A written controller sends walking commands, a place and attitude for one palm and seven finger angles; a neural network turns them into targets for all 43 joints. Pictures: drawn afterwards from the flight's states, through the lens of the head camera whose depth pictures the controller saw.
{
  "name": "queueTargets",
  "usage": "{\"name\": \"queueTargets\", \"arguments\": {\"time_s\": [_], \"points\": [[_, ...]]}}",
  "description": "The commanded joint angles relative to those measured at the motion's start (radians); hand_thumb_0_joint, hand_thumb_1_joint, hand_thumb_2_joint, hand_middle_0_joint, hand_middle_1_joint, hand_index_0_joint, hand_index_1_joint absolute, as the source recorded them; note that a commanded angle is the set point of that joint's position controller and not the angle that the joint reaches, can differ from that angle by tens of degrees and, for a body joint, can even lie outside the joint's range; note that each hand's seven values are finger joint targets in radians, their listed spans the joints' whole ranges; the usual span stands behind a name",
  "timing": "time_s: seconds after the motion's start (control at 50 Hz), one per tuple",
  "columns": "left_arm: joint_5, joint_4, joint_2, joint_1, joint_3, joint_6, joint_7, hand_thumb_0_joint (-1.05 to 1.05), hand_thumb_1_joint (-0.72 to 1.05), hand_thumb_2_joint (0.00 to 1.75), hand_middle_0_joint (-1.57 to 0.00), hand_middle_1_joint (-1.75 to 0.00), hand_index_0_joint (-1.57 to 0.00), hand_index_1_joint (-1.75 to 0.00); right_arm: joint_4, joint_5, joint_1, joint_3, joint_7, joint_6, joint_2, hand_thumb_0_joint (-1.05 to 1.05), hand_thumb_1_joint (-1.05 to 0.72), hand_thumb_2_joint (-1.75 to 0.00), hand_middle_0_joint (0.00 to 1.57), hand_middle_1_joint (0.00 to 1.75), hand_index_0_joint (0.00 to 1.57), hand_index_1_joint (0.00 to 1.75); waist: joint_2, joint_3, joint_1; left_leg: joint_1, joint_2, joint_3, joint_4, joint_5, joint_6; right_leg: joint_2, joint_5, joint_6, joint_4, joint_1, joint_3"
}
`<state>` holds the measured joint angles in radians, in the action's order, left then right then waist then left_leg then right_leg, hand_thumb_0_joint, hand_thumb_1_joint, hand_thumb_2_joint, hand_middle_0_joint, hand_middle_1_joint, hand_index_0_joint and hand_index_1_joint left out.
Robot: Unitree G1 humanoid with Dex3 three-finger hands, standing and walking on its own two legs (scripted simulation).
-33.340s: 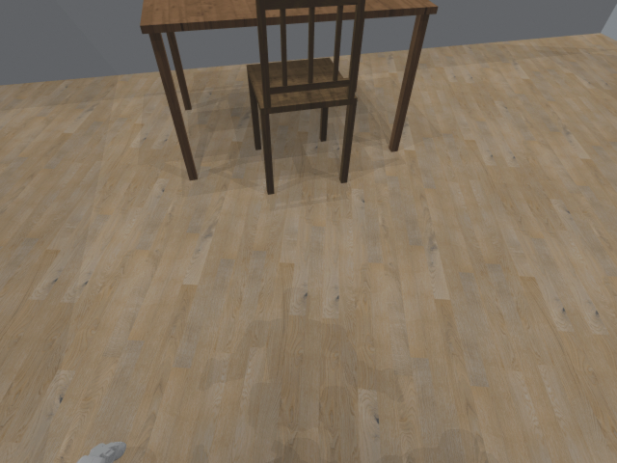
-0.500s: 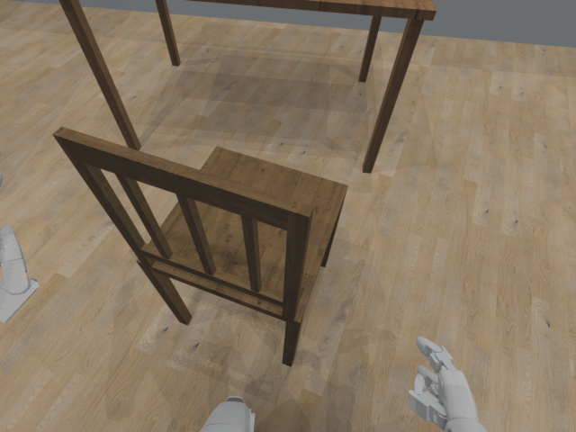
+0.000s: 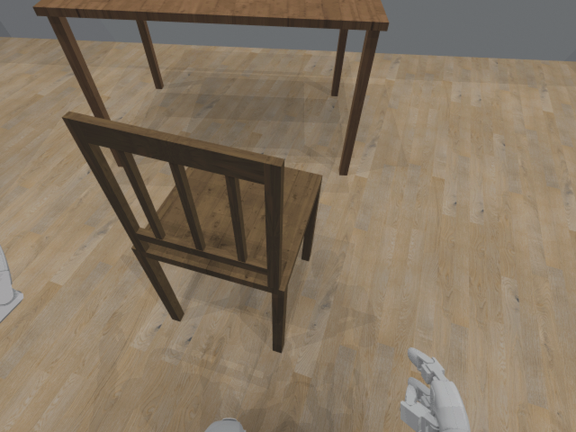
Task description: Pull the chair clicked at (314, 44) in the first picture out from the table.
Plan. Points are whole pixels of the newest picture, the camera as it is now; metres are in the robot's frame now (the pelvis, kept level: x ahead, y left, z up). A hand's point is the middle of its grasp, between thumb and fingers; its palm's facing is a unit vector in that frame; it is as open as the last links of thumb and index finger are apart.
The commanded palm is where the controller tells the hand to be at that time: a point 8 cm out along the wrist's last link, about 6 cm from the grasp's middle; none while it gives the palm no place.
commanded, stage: stop stepping back and stand still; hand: left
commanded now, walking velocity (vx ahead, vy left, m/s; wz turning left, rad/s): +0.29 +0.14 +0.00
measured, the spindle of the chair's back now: (190, 210) +0.52 +0.23 -0.08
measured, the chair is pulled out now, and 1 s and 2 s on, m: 0.64 0.64 0.64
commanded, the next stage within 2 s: let the arm hang, fingers relaxed in 0.54 s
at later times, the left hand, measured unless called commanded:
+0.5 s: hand out of the picture +0.14 +0.28 +0.19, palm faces +0.44 -0.73 -0.52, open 7.4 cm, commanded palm +0.08 +0.31 +0.19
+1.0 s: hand out of the picture +0.05 +0.14 -0.15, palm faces +0.11 -0.99 -0.12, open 6.9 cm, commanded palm none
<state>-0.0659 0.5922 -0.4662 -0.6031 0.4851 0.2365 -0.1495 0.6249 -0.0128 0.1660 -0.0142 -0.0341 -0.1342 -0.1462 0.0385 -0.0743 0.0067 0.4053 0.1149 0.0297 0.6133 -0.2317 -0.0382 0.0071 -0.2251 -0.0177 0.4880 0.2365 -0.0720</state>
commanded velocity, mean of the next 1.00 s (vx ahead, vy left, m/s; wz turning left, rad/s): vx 0.09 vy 0.01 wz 0.00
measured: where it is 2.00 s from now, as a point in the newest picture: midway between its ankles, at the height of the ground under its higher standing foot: outside the picture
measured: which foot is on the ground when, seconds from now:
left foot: down 0.00-0.02, up 0.04-0.20, down 0.22-1.00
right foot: down 0.00-1.00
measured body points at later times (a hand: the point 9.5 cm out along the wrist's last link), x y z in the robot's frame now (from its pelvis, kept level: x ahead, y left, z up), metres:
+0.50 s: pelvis -0.05 +0.00 +0.01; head -0.06 +0.01 +0.46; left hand +0.11 +0.31 +0.22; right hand +0.09 -0.23 -0.08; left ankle -0.05 +0.10 -0.73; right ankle -0.04 -0.11 -0.73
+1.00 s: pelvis -0.03 -0.02 +0.01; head -0.01 +0.01 +0.45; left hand +0.04 +0.20 -0.14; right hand +0.01 -0.25 -0.13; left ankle -0.05 +0.10 -0.73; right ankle -0.03 -0.11 -0.73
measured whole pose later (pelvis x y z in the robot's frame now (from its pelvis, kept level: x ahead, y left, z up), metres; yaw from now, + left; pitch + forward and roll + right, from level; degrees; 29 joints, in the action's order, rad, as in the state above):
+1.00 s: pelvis -0.03 -0.02 +0.01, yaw +5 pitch +0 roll +0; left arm 0.01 -0.77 -0.15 -0.26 0.01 -0.01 -0.02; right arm 0.93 0.02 0.29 0.00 -0.01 0.01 -0.15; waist -0.05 -0.07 0.01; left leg 0.22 -0.01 0.03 0.53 -0.30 0.00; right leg 0.02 -0.28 0.04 0.51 0.22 -0.07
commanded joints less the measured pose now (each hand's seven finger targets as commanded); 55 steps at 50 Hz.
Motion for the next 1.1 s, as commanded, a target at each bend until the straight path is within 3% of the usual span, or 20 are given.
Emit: {"name": "queueTargets", "arguments": {"time_s": [0.0,0.06,0.16,0.18,0.22,0.24,0.26,0.34,0.4,0.46,0.52,0.6,0.62,0.66,0.72,0.76,0.8,0.84,0.92,1.08], "points": [[-0.002,-0.001,-0.137,0.05,0.081,-0.018,-0.027,0.0,0.9,0.9,-0.2,-0.3,-0.2,-0.3,-0.133,-0.018,-0.005,0.083,-0.036,-0.009,-0.171,0.0,-0.9,-0.9,0.2,0.3,0.2,0.3,-0.312,0.124,0.021,-0.092,-0.108,-0.034,0.301,-0.23,0.013,-0.301,-0.506,0.129,-0.343,0.213,0.359],[0.01,-0.019,-0.126,0.097,0.044,-0.02,-0.025,0.0,0.9,0.9,-0.2,-0.3,-0.2,-0.3,-0.119,0.001,-0.041,0.056,-0.037,0.002,-0.169,0.0,-0.9,-0.9,0.2,0.3,0.2,0.3,-0.243,0.095,0.038,-0.097,-0.103,-0.028,0.39,-0.163,0.037,-0.308,-0.449,0.128,-0.309,0.283,0.246],[0.042,0.097,-0.158,0.218,0.039,0.033,-0.037,0.0,0.9,0.9,-0.2,-0.3,-0.2,-0.3,-0.131,0.008,-0.048,0.057,-0.063,-0.048,-0.176,0.0,-0.9,-0.9,0.2,0.3,0.2,0.3,-0.159,0.043,0.018,-0.146,-0.107,-0.073,-0.139,-0.229,0.081,-0.235,-0.439,0.086,-0.255,0.147,0.154],[0.043,0.131,-0.155,0.206,0.042,0.041,-0.041,0.0,0.9,0.9,-0.2,-0.3,-0.2,-0.3,-0.134,0.011,-0.023,0.065,-0.064,-0.062,-0.183,0.0,-0.9,-0.9,0.2,0.3,0.2,0.3,-0.086,0.047,0.018,-0.16,-0.102,-0.05,-0.262,-0.237,0.092,-0.209,-0.41,0.081,-0.188,0.105,0.157],[0.05,0.223,-0.151,0.156,0.053,0.058,-0.041,0.0,0.9,0.9,-0.2,-0.3,-0.2,-0.3,-0.158,0.011,-0.007,0.078,-0.054,-0.084,-0.207,0.0,-0.9,-0.9,0.2,0.3,0.2,0.3,0.271,0.058,0.005,-0.177,0.068,0.195,-0.452,-0.27,0.159,-0.045,-0.245,0.036,0.168,0.114,0.045],[0.056,0.218,-0.18,0.102,0.085,0.058,-0.037,0.0,0.9,0.9,-0.2,-0.3,-0.2,-0.3,-0.166,0.004,0.001,0.085,-0.047,-0.087,-0.179,0.0,-0.9,-0.9,0.2,0.3,0.2,0.3,0.332,0.101,-0.004,-0.215,0.132,0.24,-0.413,-0.118,0.18,-0.019,-0.252,0.014,0.319,0.171,-0.021],[0.052,0.202,-0.176,0.083,0.086,0.057,-0.031,0.0,0.9,0.9,-0.2,-0.3,-0.2,-0.3,-0.144,0.009,-0.011,0.074,-0.042,-0.083,-0.162,0.0,-0.9,-0.9,0.2,0.3,0.2,0.3,0.391,0.118,0.013,-0.126,0.145,0.299,-0.46,-0.292,0.181,-0.028,-0.281,0.016,0.455,0.161,0.017],[0.03,0.134,-0.137,0.04,0.077,0.056,-0.027,0.0,0.9,0.9,-0.2,-0.3,-0.2,-0.3,-0.132,-0.009,-0.002,0.076,-0.024,-0.085,-0.178,0.0,-0.9,-0.9,0.2,0.3,0.2,0.3,0.14,0.072,-0.001,-0.119,0.088,0.114,-0.309,0.03,0.167,-0.027,-0.178,0.012,0.14,0.062,-0.028],[0.014,0.014,-0.121,0.003,0.081,0.046,-0.012,0.0,0.9,0.9,-0.2,-0.3,-0.2,-0.3,-0.12,-0.008,0.008,0.072,-0.028,-0.061,-0.191,0.0,-0.9,-0.9,0.2,0.3,0.2,0.3,0.093,0.092,0.009,-0.103,0.076,0.109,-0.243,0.029,0.135,-0.008,-0.068,0.015,-0.107,-0.071,-0.049],[0.009,-0.054,-0.117,0.067,0.068,0.039,-0.008,0.0,0.9,0.9,-0.2,-0.3,-0.2,-0.3,-0.11,-0.003,0.01,0.07,-0.032,-0.041,-0.186,0.0,-0.9,-0.9,0.2,0.3,0.2,0.3,0.005,0.103,0.033,0.012,0.017,0.069,-0.178,-0.168,0.104,-0.088,-0.042,0.069,-0.153,-0.179,0.102],[0.007,-0.017,-0.093,0.124,0.018,0.012,-0.008,0.0,0.9,0.9,-0.2,-0.3,-0.2,-0.3,-0.123,-0.016,0.015,0.085,-0.03,-0.028,-0.189,0.0,-0.9,-0.9,0.2,0.3,0.2,0.3,-0.212,0.078,0.034,-0.051,-0.067,0.003,-0.078,-0.228,0.083,-0.176,-0.289,0.115,-0.243,-0.016,0.282],[0.014,0.11,-0.125,0.208,0.019,0.018,-0.025,0.0,0.9,0.9,-0.2,-0.3,-0.2,-0.3,-0.128,0.003,-0.036,0.056,-0.04,-0.045,-0.178,0.0,-0.9,-0.9,0.2,0.3,0.2,0.3,-0.062,0.081,0.025,-0.155,-0.036,0.036,-0.24,-0.047,0.093,-0.135,-0.054,0.079,-0.148,-0.04,0.169],[0.129,-0.679,0.175,0.161,-0.369,-0.166,0.105,0.0,0.9,0.9,-0.2,-0.3,-0.2,-0.3,0.096,0.023,0.042,0.097,0.052,-0.037,-0.256,0.0,-0.9,-0.9,0.2,0.3,0.2,0.3,0.032,0.025,0.073,-0.123,0.009,0.125,-0.097,0.233,0.106,-0.125,0.157,0.054,0.167,0.168,0.038],[0.111,-0.696,0.249,0.15,-0.374,-0.262,0.128,0.0,0.9,0.9,-0.2,-0.3,-0.2,-0.3,0.084,0.032,0.103,0.075,0.037,0.054,-0.179,0.0,-0.9,-0.9,0.2,0.3,0.2,0.3,0.129,0.059,0.034,-0.142,0.055,0.125,-0.202,0.465,0.142,-0.038,-0.089,0.021,0.229,0.153,-0.001],[0.103,-0.812,0.233,0.241,-0.401,-0.247,0.13,0.0,0.9,0.9,-0.2,-0.3,-0.2,-0.3,0.06,0.055,0.069,0.063,0.029,0.076,-0.18,0.0,-0.9,-0.9,0.2,0.3,0.2,0.3,0.002,0.104,0.004,-0.201,0.093,0.206,-0.164,0.633,0.188,-0.034,-0.18,0.02,0.212,0.149,0.051],[0.105,-0.947,0.2,0.204,-0.399,-0.238,0.125,0.0,0.9,0.9,-0.2,-0.3,-0.2,-0.3,0.067,0.045,0.047,0.058,0.024,0.09,-0.185,0.0,-0.9,-0.9,0.2,0.3,0.2,0.3,-0.151,0.172,-0.036,-0.17,0.009,0.124,-0.071,0.568,0.126,-0.055,0.195,0.037,0.017,-0.063,0.085],[0.104,-1.071,0.106,0.22,-0.402,-0.228,0.121,0.0,0.9,0.9,-0.2,-0.3,-0.2,-0.3,0.09,0.023,0.093,0.058,0.026,0.103,-0.148,0.0,-0.9,-0.9,0.2,0.3,0.2,0.3,-0.237,0.22,-0.006,-0.118,-0.125,0.022,-0.025,0.097,0.057,-0.241,0.47,0.129,-0.043,-0.166,0.266],[0.093,-1.168,0.105,0.303,-0.424,-0.229,0.123,0.0,0.9,0.9,-0.2,-0.3,-0.2,-0.3,0.149,0.029,0.108,0.052,0.026,0.121,-0.139,0.0,-0.9,-0.9,0.2,0.3,0.2,0.3,-0.208,0.15,0.014,-0.166,-0.116,0.009,-0.045,0.028,0.051,-0.219,0.351,0.147,-0.075,-0.077,0.239],[0.083,-1.314,0.178,0.272,-0.438,-0.229,0.115,0.0,0.9,0.9,-0.2,-0.3,-0.2,-0.3,0.238,0.036,0.133,0.041,0.012,0.108,-0.119,0.0,-0.9,-0.9,0.2,0.3,0.2,0.3,0.124,0.148,-0.003,-0.245,-0.041,0.066,-0.149,0.333,0.072,-0.116,0.282,0.09,-0.041,-0.089,0.15],[0.073,-1.462,0.195,0.299,-0.461,-0.238,0.117,0.0,0.9,0.9,-0.2,-0.3,-0.2,-0.3,0.319,0.026,0.206,0.037,0.002,0.123,-0.111,0.0,-0.9,-0.9,0.2,0.3,0.2,0.3,-0.022,0.067,-0.005,-0.182,-0.026,0.07,-0.209,0.196,0.081,-0.106,0.179,0.083,-0.104,-0.129,0.116]]}}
